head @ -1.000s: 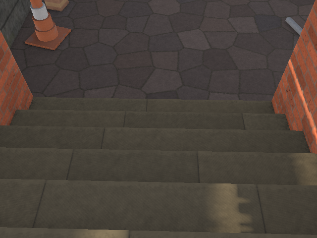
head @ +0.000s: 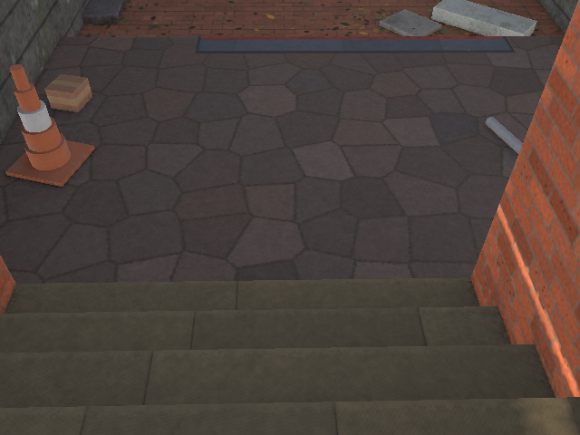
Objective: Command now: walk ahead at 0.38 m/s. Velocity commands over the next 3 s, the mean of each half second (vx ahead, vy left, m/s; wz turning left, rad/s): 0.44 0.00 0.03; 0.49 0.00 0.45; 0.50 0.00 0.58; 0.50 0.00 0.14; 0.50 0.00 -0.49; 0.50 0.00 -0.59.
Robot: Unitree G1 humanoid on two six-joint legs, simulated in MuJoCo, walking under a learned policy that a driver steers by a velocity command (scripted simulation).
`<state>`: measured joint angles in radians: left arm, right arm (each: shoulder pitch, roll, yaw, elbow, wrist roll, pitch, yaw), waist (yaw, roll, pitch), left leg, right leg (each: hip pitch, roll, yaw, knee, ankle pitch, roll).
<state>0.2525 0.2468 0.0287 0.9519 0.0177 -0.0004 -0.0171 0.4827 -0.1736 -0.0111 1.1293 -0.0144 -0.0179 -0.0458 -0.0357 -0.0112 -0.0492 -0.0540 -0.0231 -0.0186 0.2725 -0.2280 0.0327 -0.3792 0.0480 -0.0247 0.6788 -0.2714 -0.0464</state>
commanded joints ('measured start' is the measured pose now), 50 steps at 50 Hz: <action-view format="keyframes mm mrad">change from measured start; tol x64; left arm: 1 -87 35 2 -77 14 -24 -17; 50 -34 95 56 -82 25 -10 16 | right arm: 1 -16 -120 -26 -44 -1 -39 6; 50 -8 -136 -58 -146 15 -37 26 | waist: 1 23 132 152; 50 32 48 133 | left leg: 1 -72 223 -206 -196 -152 149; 12 -647 58 -54 900 -224 56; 24 -696 38 -68 533 427 45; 39 733 369 -257 490 1363 337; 42 309 433 -546 158 167 459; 50 -262 125 -392 216 16 285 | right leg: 1 -103 -37 -16 59 27 18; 25 206 -185 18 -300 246 -91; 36 260 -195 -47 596 576 -80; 39 -561 -59 11 1422 -585 -4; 50 -402 -173 121 354 465 65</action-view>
